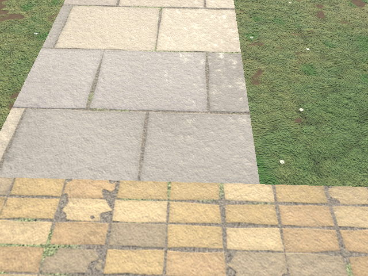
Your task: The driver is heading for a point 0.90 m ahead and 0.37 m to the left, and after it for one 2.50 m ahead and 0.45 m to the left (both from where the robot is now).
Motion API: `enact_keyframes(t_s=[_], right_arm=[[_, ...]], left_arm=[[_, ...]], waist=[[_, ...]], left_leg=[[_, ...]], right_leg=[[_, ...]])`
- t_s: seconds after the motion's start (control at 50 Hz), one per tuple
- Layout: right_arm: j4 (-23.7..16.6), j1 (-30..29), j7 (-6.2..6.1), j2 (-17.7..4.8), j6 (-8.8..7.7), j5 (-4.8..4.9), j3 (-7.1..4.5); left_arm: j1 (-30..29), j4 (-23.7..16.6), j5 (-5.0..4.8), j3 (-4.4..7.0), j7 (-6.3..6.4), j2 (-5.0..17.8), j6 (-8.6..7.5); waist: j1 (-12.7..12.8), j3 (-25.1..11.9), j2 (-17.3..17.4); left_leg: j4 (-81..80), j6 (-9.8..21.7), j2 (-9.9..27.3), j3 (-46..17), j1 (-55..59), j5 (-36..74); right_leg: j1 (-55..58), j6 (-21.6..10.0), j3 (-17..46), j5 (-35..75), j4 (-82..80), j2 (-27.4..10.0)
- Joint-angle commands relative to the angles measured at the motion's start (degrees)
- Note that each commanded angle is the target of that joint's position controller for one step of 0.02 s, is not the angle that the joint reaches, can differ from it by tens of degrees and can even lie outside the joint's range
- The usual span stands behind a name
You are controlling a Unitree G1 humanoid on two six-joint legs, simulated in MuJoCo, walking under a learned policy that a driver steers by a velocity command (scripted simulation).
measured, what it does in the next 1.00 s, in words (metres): walks ahead, turning left: left foot, then right foot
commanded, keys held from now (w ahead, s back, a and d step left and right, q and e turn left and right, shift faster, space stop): w+q+shift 0.72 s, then w+shift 0.18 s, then shift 0.10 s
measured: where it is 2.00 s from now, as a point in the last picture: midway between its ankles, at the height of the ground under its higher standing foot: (104, 150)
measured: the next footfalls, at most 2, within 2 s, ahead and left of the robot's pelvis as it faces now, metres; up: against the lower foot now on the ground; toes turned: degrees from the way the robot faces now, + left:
left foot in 0.24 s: +0.41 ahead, +0.10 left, +0.00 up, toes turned +17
right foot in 0.66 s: +0.86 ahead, +0.07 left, +0.00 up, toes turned +46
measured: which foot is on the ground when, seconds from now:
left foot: up 0.00-0.22, down 0.24-0.64, up 0.66-1.00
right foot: down 0.00-0.24, up 0.26-0.64, down 0.66-1.00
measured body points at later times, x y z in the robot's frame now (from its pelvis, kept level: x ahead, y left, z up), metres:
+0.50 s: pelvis +0.44 +0.06 +0.01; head +0.45 +0.08 +0.45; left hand +0.56 +0.38 -0.04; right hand +0.58 -0.18 -0.11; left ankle +0.37 +0.09 -0.73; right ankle +0.71 -0.06 -0.66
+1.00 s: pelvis +0.82 +0.23 +0.00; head +0.82 +0.26 +0.44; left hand +0.55 +0.34 -0.14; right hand +1.15 +0.31 -0.05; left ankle +0.84 +0.47 -0.67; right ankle +0.83 +0.04 -0.73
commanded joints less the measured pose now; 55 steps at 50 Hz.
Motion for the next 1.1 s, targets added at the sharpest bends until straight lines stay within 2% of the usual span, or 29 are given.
enact_keyframes(t_s=[0.02, 0.1, 0.14, 0.18, 0.22, 0.24, 0.26, 0.28, 0.3, 0.32, 0.34, 0.4, 0.46, 0.5, 0.58, 0.62, 0.64, 0.66, 0.68, 0.7, 0.72, 0.74, 0.78, 0.84, 0.94, 1.02, 1.06, 1.08, 1.1], right_arm=[[-4.91, -0.46, 0.96, 2.01, -0.45, -0.36, 1.56], [-6.59, -9.35, 2.69, 1.51, -1.46, -0.61, 1.79], [-7.35, -12.32, 3.63, 0.02, -2.22, -0.37, 1.09], [-7.03, -7.85, 3.82, -3.15, -2.07, 0.23, -0.52], [-1.06, 16.43, 2.95, -9.75, -0.68, 0.64, -4.36], [2.52, 24.16, 1.65, -11.25, 0.09, 1.19, -5.2], [-0.34, 16.57, 1.35, -14.66, -0.62, -0.35, -4.62], [-2.57, 17.12, 1.05, -10.66, -1.56, -1.61, -4.03], [-1.84, 17.01, 0.99, -8.69, -2.69, -2.17, -3.63], [-1.38, 13.59, 1.35, -7.73, -3.72, -2.22, -3.19], [-1.7, 9.76, 1.38, -6.32, -4.35, -2.49, -2.7], [-1.48, 5.04, 0.22, -2.97, -4.32, -1.87, -1.56], [0.02, 6.02, -1.66, -3.62, -4.0, -0.91, -1.72], [1.31, 8.18, -2.15, -5.35, -3.5, -0.44, -2.5], [3.39, 11.29, -2.62, -4.39, -3.23, 0.62, -2.79], [3.9, 11.25, -2.53, -4.22, -2.39, -0.08, -2.93], [3.4, 10.17, -1.94, -3.27, -2.16, -1.14, -2.4], [1.75, 9.54, -1.2, 1.59, -2.17, -2.98, -0.5], [-1.24, 21.3, -0.73, 7.99, -3.02, 1.36, 1.52], [-0.1, 17.67, -1.44, 2.62, -2.55, 2.94, 1.53], [-0.68, 9.91, -1.54, -1.91, -2.16, 1.51, 0.46], [-1.02, 5.25, -1.54, -2.39, -2.0, -0.27, 0.26], [-2.46, 2.44, -0.71, -0.26, -2.19, -0.79, 0.3], [-2.38, 1.95, -0.17, 2.9, -1.25, 0.55, 1.02], [-4.23, -6.26, 1.21, 2.56, -2.57, -1.45, 1.82], [-6.08, -12.96, 3.31, 2.56, -4.7, -2.06, 1.67], [-4.17, -6.22, 3.04, -1.27, -4.52, -2.51, -0.18], [-1.29, 3.04, 2.55, -2.62, -4.2, -2.75, -1.17], [0.88, 9.81, 1.54, -4.88, -3.47, -3.38, -2.04]], left_arm=[[-9.61, -4.33, 0.3, -0.17, 0.01, 3.56, -1.58], [-5.5, -2.1, 0.35, 0.25, 0.47, 7.23, -1.65], [-2.56, -1.01, 0.67, 0.51, 0.71, 9.62, -0.97], [-1.4, -0.91, 0.61, 1.33, 1.57, 13.53, 0.28], [-6.66, -3.4, 0.45, 1.65, 1.68, 14.64, 1.07], [-7.77, -3.79, 0.03, 0.47, 1.31, 10.06, 0.18], [0.82, -7.88, 0.41, -2.75, 0.28, 0.38, -2.17], [-5.2, -10.59, -1.1, -2.61, -0.46, 5.91, -4.8], [-12.61, -12.57, -2.74, -2.21, -0.37, 7.55, -5.63], [-13.58, -12.58, -2.23, -2.51, 0.01, 6.13, -5.79], [-11.75, -11.19, -0.83, -2.51, 0.32, 5.22, -5.15], [-9.06, -9.86, 0.42, -1.83, 0.17, 5.58, -2.13], [-20.04, -13.87, 1.89, -3.14, -0.03, 1.63, -1.89], [-24.59, -15.52, 1.03, -3.45, -0.61, -0.08, -2.14], [-26.39, -16.46, -2.13, -1.26, -0.67, 4.62, -2.4], [-19.75, -15.08, -2.71, 0.47, -0.55, 7.16, -2.67], [-9.11, -13.12, -2.96, 1.9, -0.18, 9.01, -2.58], [4.63, -11.38, -2.26, 2.28, 0.61, 10.98, -1.99], [5.99, -9.66, 0.83, 2.71, -0.72, 16.67, -1.77], [1.63, -11.29, 0.47, 1.93, -1.01, 11.38, -1.36], [-1.48, -11.65, -0.02, 1.0, -0.42, 7.17, -0.87], [-1.97, -10.2, 0.6, 0.67, -0.3, 6.5, -0.29], [-3.69, -7.36, 1.59, -0.17, -0.37, 4.19, -0.51], [-3.32, -3.99, -0.23, -1.36, -1.21, 0.06, -1.13], [-3.88, -1.89, 0.13, -0.62, -0.65, 4.35, -1.33], [2.35, 1.98, -1.19, -0.39, 0.17, 8.78, -0.91], [2.78, 2.7, -1.36, -0.16, 0.67, 10.54, 0.02], [1.19, 2.71, -1.31, -0.23, 0.91, 10.8, 0.77], [1.1, 2.03, -1.09, -0.57, 1.23, 9.73, 0.96]], waist=[[-5.12, 4.89, -5.87], [-1.76, 8.39, -1.9], [-1.68, 6.6, -3.27], [-6.26, 1.68, -9.18], [-19.14, -9.71, -11.28], [-20.79, -9.37, -1.96], [-7.78, -14.83, 17.73], [-12.43, -23.59, 9.28], [-12.3, -13.49, 1.17], [-8.01, -6.1, -7.65], [-4.57, -3.15, -9.64], [-0.36, 2.18, -5.35], [-3.85, 5.64, -4.12], [-6.97, 3.89, -2.58], [-7.96, 2.08, 1.89], [-3.93, -1.33, 3.68], [2.18, -7.55, 3.21], [7.66, -18.81, -1.28], [-1.28, -27.59, -33.48], [0.47, -20.86, -29.8], [2.54, -12.15, -20.2], [2.61, -7.11, -9.11], [-0.66, -1.73, -8.36], [-3.23, 1.35, -9.16], [-4.35, 8.05, -4.37], [-2.38, 4.78, -7.19], [-6.73, -0.79, -10.69], [-12.17, -5.16, -11.29], [-15.25, -8.72, -9.76]], left_leg=[[-4.92, -0.99, 4.61, -4.37, -5.57, 9.11], [-21.73, 0.79, 1.78, 2.42, -2.16, 20.93], [-28.84, 3.06, -3.44, 8.6, 5.36, 21.03], [-28.9, 4.66, -8.81, 12.55, 13.41, 14.47], [-30.0, 9.22, -10.24, 8.53, 42.2, 10.72], [-36.19, 11.85, -6.5, 0.03, 57.48, 12.85], [-41.98, 22.75, 4.73, -31.48, 70.44, 0.16], [-55.85, 24.7, 9.68, -50.05, 71.43, -23.26], [-61.21, 20.8, 9.14, -49.7, 62.51, -25.72], [-62.25, 18.97, 7.91, -45.67, 50.44, -19.56], [-61.44, 18.06, 5.34, -40.07, 41.16, -12.81], [-62.67, 17.04, -1.05, -27.6, 24.57, -3.62], [-62.61, 14.64, -6.55, -18.65, 12.67, 3.45], [-61.94, 11.49, -7.71, -17.29, 8.94, 0.02], [-55.2, 8.56, -4.77, -24.39, 23.06, -5.41], [-47.06, 6.83, -2.99, -25.85, 29.35, 4.72], [-34.84, 4.54, -5.23, -23.31, 28.87, 13.59], [-14.33, 2.5, -7.28, -19.22, 18.33, 8.92], [7.06, 0.27, -13.07, -13.36, -0.83, -17.69], [13.11, 0.15, -6.68, -10.41, -8.41, -11.12], [13.67, -0.09, -5.14, -7.48, -9.94, -6.54], [11.15, 0.12, -3.0, -5.94, -6.91, -4.03], [4.88, 0.9, 0.3, -7.13, -1.87, -1.67], [-0.46, 1.74, 0.74, -7.58, -2.47, -3.47], [-19.99, 0.51, -1.27, -5.44, -4.41, 11.61], [-37.82, 0.96, -6.27, 2.82, 15.04, 22.92], [-41.28, 3.05, -9.65, 4.02, 22.07, 19.63], [-44.74, 4.51, -10.04, 3.82, 32.39, 23.37], [-45.69, 5.23, -7.19, 0.5, 44.06, 31.25]], right_leg=[[-4.67, -8.18, 7.75, 14.42, -13.89, -15.61], [-0.78, -5.09, -2.78, 24.95, -15.92, -13.55], [3.22, -2.66, -6.16, 46.43, -12.44, -12.74], [8.3, -1.77, -7.18, 77.75, -0.99, -14.65], [-1.59, -2.93, -5.42, 85.03, 27.12, -15.62], [-16.94, -1.06, -5.21, 35.1, 50.57, -7.37], [-39.73, 0.63, 3.45, -15.15, 72.58, 1.91], [-45.3, -2.09, 14.92, -10.21, 71.63, 0.44], [-47.14, -3.37, 14.53, -6.16, 65.95, -1.63], [-44.21, -3.36, 14.52, -3.08, 59.29, -3.62], [-39.01, -2.49, 15.08, -1.73, 55.04, -5.46], [-31.23, 1.29, 14.25, -0.75, 43.85, -8.01], [-23.85, 3.91, 9.64, 14.55, 26.21, -5.66], [-14.56, 4.4, 7.99, 24.77, 15.87, -2.74], [-14.42, 4.77, 13.6, 23.15, 6.95, -2.96], [-9.81, 3.21, 12.75, 15.09, 7.77, -2.93], [1.0, 1.84, 11.53, 11.58, 9.46, -3.67], [21.51, 0.01, 19.33, -0.15, 15.07, -11.68], [35.89, -10.46, 57.9, -28.22, -2.45, -26.76], [30.57, -9.49, 63.55, -41.72, -7.95, -26.68], [22.81, -7.76, 52.26, -33.12, -7.73, -24.29], [15.07, -6.65, 41.73, -19.5, -7.05, -20.97], [3.91, -7.48, 30.48, -5.97, -7.35, -17.09], [0.12, -8.97, 23.21, -1.2, -10.11, -15.83], [-3.34, -9.67, 10.01, 20.65, -15.0, -15.32], [-2.0, -7.22, 2.77, 40.67, -15.28, -14.06], [5.26, -5.39, 1.55, 56.52, -4.94, -14.37], [3.92, -3.67, -0.02, 60.52, 5.7, -13.34], [-3.04, -1.4, -0.26, 54.25, 18.43, -10.94]])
